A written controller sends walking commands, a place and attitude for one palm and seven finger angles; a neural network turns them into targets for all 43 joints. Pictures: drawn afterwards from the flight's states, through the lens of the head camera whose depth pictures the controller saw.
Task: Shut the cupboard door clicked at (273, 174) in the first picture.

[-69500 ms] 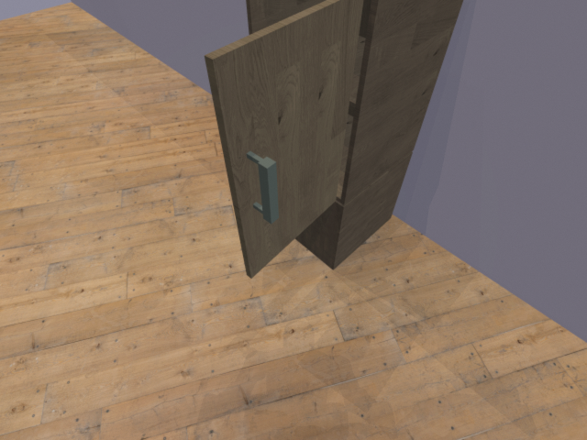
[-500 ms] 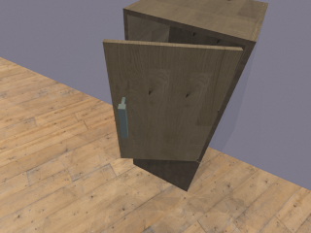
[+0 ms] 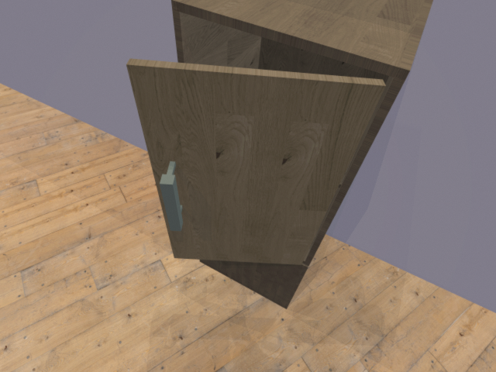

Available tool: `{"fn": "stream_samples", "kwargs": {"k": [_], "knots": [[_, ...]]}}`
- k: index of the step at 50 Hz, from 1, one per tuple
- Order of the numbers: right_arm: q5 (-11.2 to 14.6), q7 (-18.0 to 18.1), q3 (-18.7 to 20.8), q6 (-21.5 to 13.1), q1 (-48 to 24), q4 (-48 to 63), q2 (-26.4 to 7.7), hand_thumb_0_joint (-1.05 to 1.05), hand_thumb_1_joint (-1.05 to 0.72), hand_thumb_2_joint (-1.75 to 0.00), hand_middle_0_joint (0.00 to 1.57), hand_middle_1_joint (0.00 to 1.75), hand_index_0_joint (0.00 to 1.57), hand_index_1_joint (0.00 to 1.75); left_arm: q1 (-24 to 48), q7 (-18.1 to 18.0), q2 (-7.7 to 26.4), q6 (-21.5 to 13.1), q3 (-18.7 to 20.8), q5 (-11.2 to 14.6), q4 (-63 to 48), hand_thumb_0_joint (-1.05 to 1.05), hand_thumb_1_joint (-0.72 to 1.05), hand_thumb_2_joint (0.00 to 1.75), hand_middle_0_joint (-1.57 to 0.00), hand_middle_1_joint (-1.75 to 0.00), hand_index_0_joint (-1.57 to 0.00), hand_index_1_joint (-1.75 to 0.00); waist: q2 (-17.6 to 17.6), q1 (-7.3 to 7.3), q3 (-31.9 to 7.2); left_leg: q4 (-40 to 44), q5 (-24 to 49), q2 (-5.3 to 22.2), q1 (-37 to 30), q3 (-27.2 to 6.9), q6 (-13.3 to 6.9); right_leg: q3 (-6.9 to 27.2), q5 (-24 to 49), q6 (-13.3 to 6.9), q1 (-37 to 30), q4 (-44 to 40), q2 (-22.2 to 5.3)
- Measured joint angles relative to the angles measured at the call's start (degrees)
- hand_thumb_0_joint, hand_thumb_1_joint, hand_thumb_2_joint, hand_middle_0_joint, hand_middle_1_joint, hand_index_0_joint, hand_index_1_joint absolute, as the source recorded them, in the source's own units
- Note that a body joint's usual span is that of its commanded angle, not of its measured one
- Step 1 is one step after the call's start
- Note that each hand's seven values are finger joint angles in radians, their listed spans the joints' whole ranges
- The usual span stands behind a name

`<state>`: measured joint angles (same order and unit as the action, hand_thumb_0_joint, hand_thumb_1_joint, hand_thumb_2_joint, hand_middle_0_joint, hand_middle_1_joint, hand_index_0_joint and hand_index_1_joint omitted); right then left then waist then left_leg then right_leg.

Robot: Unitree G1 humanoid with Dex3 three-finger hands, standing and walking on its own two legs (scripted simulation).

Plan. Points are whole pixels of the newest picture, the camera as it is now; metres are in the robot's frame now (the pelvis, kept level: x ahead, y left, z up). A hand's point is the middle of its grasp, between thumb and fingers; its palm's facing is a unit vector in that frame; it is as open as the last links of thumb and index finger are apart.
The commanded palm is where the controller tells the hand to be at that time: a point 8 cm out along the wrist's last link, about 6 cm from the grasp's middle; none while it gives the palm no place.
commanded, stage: come to a stop and stand still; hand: left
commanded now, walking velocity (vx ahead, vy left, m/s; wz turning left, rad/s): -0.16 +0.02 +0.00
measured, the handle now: (174, 197) +0.43 +0.19 -0.02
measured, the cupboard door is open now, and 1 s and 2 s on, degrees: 27 27 27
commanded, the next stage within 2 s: look again from close up in 0.86 s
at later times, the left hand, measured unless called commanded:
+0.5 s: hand out of the picture -0.04 +0.21 -0.17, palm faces +0.03 -0.98 -0.20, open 7.4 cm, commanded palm none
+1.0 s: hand out of the picture -0.12 +0.18 -0.17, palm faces +0.05 -0.99 -0.14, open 7.4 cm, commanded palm none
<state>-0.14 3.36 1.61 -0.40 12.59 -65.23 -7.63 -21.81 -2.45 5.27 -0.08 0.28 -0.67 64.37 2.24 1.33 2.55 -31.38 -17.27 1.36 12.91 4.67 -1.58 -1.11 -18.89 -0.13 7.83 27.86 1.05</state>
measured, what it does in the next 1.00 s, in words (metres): shifts its weight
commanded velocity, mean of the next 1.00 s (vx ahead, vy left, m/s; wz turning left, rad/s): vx -0.01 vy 0.00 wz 0.00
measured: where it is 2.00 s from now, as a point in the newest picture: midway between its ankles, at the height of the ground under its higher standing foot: outside the picture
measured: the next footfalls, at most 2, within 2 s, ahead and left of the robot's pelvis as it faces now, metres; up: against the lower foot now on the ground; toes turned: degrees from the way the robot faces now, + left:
none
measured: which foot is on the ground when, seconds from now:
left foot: down 0.00-1.00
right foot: down 0.00-1.00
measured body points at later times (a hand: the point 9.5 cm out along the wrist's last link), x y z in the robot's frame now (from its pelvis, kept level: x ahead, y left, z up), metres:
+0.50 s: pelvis -0.05 +0.02 +0.01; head -0.05 +0.04 +0.46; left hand -0.04 +0.26 -0.15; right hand -0.02 -0.21 -0.14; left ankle -0.01 +0.09 -0.74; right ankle -0.05 -0.12 -0.73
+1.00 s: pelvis -0.06 +0.04 +0.00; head -0.05 +0.05 +0.45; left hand -0.12 +0.23 -0.16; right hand -0.07 -0.18 -0.15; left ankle -0.01 +0.10 -0.73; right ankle -0.05 -0.12 -0.73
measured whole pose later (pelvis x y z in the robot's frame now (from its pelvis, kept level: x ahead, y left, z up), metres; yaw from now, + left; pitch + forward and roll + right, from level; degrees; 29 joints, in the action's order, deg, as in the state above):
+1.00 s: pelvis -0.06 +0.04 +0.00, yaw +1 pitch -1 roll -1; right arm -0.7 0.9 0.6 0.4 17.2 -64.5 -6.7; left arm -22.8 -2.9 6.2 -0.5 -0.8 -1.7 65.1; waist 0.8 0.6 1.6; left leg -24.6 -9.0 -2.3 15.1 5.4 -4.4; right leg -1.0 -12.4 2.4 11.1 24.3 -2.5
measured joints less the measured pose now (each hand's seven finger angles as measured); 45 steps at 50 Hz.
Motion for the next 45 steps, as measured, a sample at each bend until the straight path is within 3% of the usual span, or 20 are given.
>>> {"fn": "stream_samples", "kwargs": {"k": [4,9,18,28,45], "knots": [[0.0,-0.1,0.2,0.0,-2.0,1.9,-0.2,0.01,-0.93,-0.9,0.2,0.3,0.2,0.3,3.2,-0.3,0.2,0.2,0.1,-0.1,-1.9,0.01,0.9,0.9,-0.2,-0.3,-0.2,-0.3,0.2,-0.16,0.8,1.7,1.0,-0.7,-0.4,0.5,-0.5,0.4,1.0,0.5,0.3,-0.3,-0.8],[-0.2,-0.6,0.4,0.3,-3.8,3.8,0.1,0.01,-0.92,-0.9,0.2,0.3,0.2,0.3,6.0,-0.7,3.3,1.0,0.9,-0.4,-3.3,0.03,0.93,0.9,-0.2,-0.3,-0.2,-0.3,0.0,-0.53,1.3,1.8,1.9,-1.3,0.1,1.1,-1.1,0.9,1.0,0.8,1.3,0.5,-1.3],[-0.4,-2.0,0.2,0.8,-2.6,3.3,-1.4,0.0,-0.93,-0.9,0.2,0.3,0.2,0.3,7.5,0.0,6.1,0.7,0.8,-0.6,-4.7,0.01,0.92,0.9,-0.2,-0.3,-0.2,-0.3,-1.6,-0.65,-0.6,5.1,5.4,-2.1,0.0,1.0,-1.8,0.6,4.4,1.4,1.3,-2.5,-2.0],[-0.5,-2.8,-0.6,0.8,2.0,0.7,-1.7,0.0,-0.91,-0.9,0.2,0.3,0.2,0.3,4.6,0.6,4.8,0.4,-0.2,-0.7,-2.3,0.01,0.91,0.9,-0.2,-0.3,-0.2,-0.3,-0.9,-1.02,-1.7,9.6,8.9,-3.4,-0.4,0.9,-2.4,0.4,7.1,2.2,1.3,-5.4,-3.1],[-0.2,-2.3,-0.6,0.4,4.9,-0.8,1.2,0.01,-0.9,-0.9,0.2,0.3,0.2,0.3,-1.0,0.1,1.4,0.2,-0.5,-0.7,1.1,0.01,0.91,0.9,-0.2,-0.3,-0.2,-0.3,-0.5,-0.78,-1.1,9.8,9.5,-4.0,0.3,1.0,-3.2,0.5,7.4,2.7,2.3,-5.1,-3.8]]}}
